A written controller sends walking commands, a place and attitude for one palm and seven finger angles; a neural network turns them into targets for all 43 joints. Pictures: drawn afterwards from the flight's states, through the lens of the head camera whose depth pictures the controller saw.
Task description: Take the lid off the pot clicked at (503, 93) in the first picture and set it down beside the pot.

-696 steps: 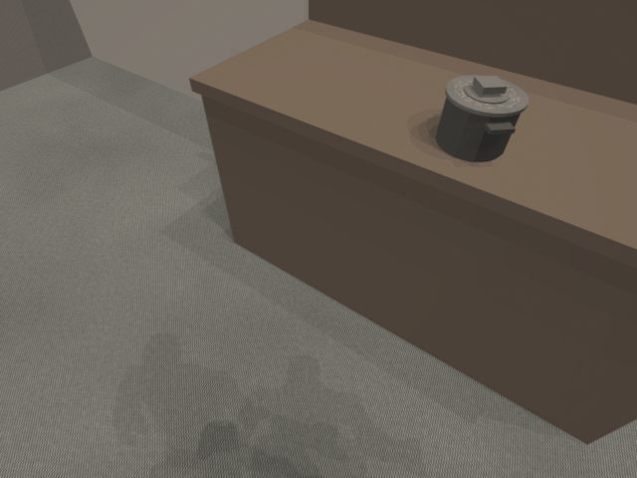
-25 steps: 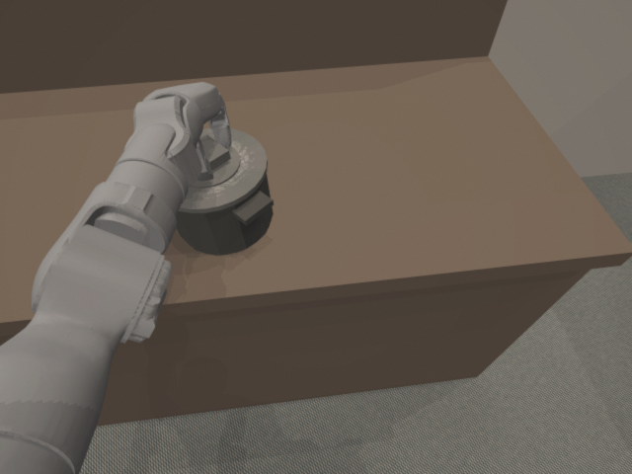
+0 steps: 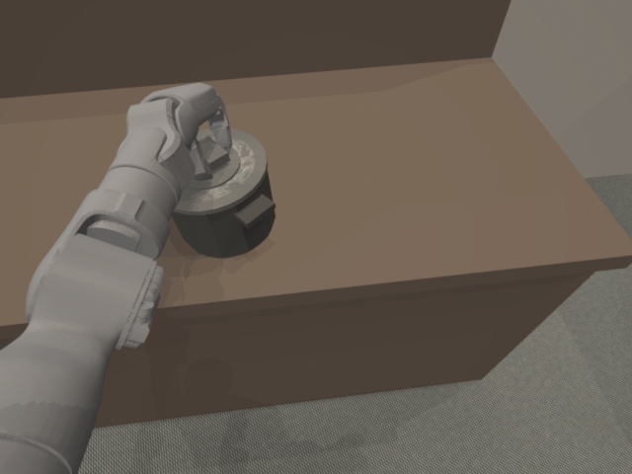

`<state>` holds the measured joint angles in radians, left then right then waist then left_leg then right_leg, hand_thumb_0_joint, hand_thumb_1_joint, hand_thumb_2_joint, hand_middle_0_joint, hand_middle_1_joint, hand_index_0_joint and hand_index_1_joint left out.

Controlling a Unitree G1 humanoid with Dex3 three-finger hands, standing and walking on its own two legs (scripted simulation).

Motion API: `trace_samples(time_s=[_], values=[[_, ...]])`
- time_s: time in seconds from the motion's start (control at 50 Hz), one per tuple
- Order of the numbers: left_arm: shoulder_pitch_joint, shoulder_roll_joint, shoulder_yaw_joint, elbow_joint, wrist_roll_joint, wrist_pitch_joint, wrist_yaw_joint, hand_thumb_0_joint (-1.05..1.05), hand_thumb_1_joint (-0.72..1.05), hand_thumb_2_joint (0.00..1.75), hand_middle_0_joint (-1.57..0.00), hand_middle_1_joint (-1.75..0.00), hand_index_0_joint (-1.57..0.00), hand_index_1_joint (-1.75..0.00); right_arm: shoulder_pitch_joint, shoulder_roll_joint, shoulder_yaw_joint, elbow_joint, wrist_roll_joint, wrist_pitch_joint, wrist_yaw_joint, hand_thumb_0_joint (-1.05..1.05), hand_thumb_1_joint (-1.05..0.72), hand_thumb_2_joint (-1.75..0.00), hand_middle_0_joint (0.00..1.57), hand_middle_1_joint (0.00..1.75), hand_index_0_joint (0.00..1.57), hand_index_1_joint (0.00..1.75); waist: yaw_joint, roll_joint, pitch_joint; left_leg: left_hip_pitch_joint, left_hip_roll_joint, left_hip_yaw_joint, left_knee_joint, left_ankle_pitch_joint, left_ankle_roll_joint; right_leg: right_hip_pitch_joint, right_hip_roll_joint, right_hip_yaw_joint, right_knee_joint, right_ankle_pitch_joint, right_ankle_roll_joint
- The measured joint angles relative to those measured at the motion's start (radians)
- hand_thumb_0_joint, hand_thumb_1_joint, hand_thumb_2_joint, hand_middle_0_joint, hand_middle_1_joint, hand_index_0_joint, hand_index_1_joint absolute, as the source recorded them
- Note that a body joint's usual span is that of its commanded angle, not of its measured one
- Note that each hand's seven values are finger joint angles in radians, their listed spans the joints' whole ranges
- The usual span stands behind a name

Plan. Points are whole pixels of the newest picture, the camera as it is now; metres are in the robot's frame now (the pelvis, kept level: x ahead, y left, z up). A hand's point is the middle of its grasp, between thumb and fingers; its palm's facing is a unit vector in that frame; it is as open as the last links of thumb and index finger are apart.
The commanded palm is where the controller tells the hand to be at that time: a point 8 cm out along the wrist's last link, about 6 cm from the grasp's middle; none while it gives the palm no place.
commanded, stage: lift the lid straight up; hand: left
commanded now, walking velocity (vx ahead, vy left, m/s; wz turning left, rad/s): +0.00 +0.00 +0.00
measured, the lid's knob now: (204, 156) +0.52 +0.11 +0.12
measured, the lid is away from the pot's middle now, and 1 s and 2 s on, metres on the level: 0.00 0.02 0.02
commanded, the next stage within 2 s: move the lid sideways beside the pot in 1.74 s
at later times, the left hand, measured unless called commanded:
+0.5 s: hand (186, 133) +0.48 +0.11 +0.19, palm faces -0.36 -0.10 -0.93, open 8.1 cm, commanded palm +0.50 +0.11 +0.26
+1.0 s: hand (163, 93) +0.50 +0.12 +0.23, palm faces -0.31 -0.11 -0.94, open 8.0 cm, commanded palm +0.50 +0.12 +0.30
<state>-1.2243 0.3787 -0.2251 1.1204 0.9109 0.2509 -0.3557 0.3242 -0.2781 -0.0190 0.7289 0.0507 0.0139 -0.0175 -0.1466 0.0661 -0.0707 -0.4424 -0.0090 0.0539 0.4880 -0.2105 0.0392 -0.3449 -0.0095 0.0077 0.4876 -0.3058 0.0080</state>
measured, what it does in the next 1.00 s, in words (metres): stands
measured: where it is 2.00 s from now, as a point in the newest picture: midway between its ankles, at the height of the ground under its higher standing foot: outside the picture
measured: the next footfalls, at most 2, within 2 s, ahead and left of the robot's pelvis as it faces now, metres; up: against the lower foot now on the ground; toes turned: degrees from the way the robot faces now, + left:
none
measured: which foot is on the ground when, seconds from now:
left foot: down 0.00-1.00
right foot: down 0.00-1.00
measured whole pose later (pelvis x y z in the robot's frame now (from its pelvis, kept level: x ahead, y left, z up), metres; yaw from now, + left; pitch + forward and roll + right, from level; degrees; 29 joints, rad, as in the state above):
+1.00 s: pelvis +0.00 +0.00 +0.00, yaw +1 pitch +8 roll +0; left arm -1.43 0.42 -0.27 1.15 0.93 0.30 -0.49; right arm 0.34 -0.28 -0.02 0.76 0.05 -0.07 -0.01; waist -0.14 0.05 -0.06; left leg -0.42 -0.02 0.04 0.46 -0.19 0.05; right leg -0.31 -0.02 0.00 0.46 -0.29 0.01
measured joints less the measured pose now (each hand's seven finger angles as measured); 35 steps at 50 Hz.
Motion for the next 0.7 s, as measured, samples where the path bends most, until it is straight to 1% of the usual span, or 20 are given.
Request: trace_samples(time_s=[0.08,0.16,0.2,0.28,0.38,0.44,0.48,0.52,0.62,0.7], values=[[-0.005,0.002,0.003,-0.008,-0.002,0.008,-0.004,0.02,0.13,0.77,-0.58,-0.96,-0.64,-0.99,-0.006,0.004,0.004,0.002,0.003,-0.008,0.002,0.01,-0.91,-0.90,0.20,0.30,0.20,0.30,0.002,-0.003,0.005,0.009,0.000,-0.001,-0.004,0.001,0.000,0.009,0.000,-0.001,-0.004,0.002,0.000],[-0.010,0.009,-0.002,-0.025,0.011,0.010,-0.006,0.02,0.13,0.78,-0.58,-0.95,-0.65,-0.99,-0.008,0.006,0.002,-0.001,0.000,-0.019,0.005,0.01,-0.91,-0.90,0.20,0.30,0.20,0.30,0.006,0.000,0.004,0.013,-0.002,-0.003,-0.006,0.004,-0.001,0.013,-0.001,-0.003,-0.005,0.002,-0.001],[-0.020,0.012,-0.009,-0.016,0.012,0.022,-0.009,0.03,0.14,0.78,-0.58,-0.95,-0.65,-0.99,-0.012,0.005,0.002,0.000,0.002,-0.017,0.008,0.01,-0.91,-0.90,0.20,0.30,0.20,0.30,0.009,0.002,0.003,0.015,-0.003,-0.005,-0.007,0.005,-0.001,0.016,-0.002,-0.005,-0.005,0.002,0.000],[-0.049,0.005,-0.055,-0.002,0.002,0.052,-0.032,0.03,0.14,0.78,-0.57,-0.96,-0.66,-0.99,-0.017,0.002,0.002,0.006,0.006,-0.018,0.012,0.01,-0.91,-0.90,0.20,0.30,0.20,0.30,0.018,0.003,0.006,0.016,-0.007,-0.012,-0.007,0.009,0.000,0.019,-0.005,-0.012,-0.002,0.001,0.000],[-0.068,-0.007,-0.074,-0.007,-0.022,0.044,-0.068,0.04,0.14,0.78,-0.57,-0.96,-0.66,-0.99,-0.023,-0.001,0.006,0.015,0.005,-0.034,0.005,0.01,-0.91,-0.90,0.20,0.30,0.20,0.30,0.025,0.002,0.010,0.023,-0.013,-0.020,-0.010,0.015,0.001,0.027,-0.011,-0.021,0.000,0.001,0.001],[-0.084,-0.013,-0.074,0.001,-0.028,0.036,-0.077,0.04,0.13,0.78,-0.57,-0.96,-0.67,-0.99,-0.026,-0.003,0.012,0.018,0.006,-0.046,-0.003,0.01,-0.91,-0.90,0.20,0.30,0.20,0.30,0.023,-0.003,0.010,0.027,-0.014,-0.021,-0.013,0.017,0.002,0.030,-0.011,-0.021,0.000,0.002,0.001],[-0.104,-0.018,-0.077,0.020,-0.024,0.038,-0.074,0.04,0.13,0.78,-0.57,-0.96,-0.67,-0.99,-0.029,-0.003,0.016,0.020,0.007,-0.055,-0.007,0.01,-0.91,-0.90,0.20,0.30,0.20,0.30,0.020,-0.007,0.012,0.027,-0.014,-0.020,-0.013,0.019,0.002,0.029,-0.011,-0.021,0.001,0.003,0.001],[-0.121,-0.018,-0.065,0.034,-0.019,0.042,-0.071,0.04,0.13,0.78,-0.57,-0.96,-0.67,-0.99,-0.032,-0.004,0.021,0.022,0.006,-0.061,-0.010,0.01,-0.91,-0.90,0.20,0.30,0.20,0.30,0.014,-0.011,0.016,0.025,-0.013,-0.018,-0.014,0.020,0.001,0.025,-0.011,-0.018,0.001,0.005,0.001],[-0.139,0.008,-0.027,0.036,0.007,0.040,-0.065,0.04,0.13,0.78,-0.58,-0.96,-0.67,-0.99,-0.017,-0.007,0.019,0.015,0.000,-0.076,-0.015,0.01,-0.91,-0.90,0.20,0.30,0.20,0.30,0.002,-0.010,0.015,0.020,-0.010,-0.009,-0.022,0.025,0.002,0.016,-0.008,-0.009,-0.004,0.011,0.001],[-0.174,0.021,-0.033,0.077,0.026,0.065,-0.066,0.04,0.13,0.78,-0.57,-0.96,-0.67,-0.99,-0.001,-0.008,0.016,0.023,0.003,-0.069,-0.009,0.01,-0.91,-0.90,0.20,0.30,0.20,0.30,-0.002,-0.009,0.011,0.017,-0.008,-0.005,-0.023,0.022,0.002,0.013,-0.007,-0.005,-0.008,0.012,0.002]])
